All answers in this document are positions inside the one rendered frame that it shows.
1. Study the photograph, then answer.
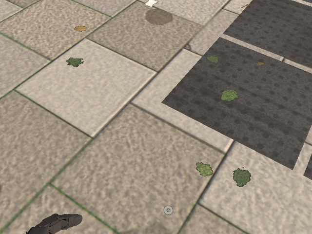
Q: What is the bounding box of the robot left hand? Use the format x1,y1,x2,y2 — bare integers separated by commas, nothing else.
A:
25,214,83,234

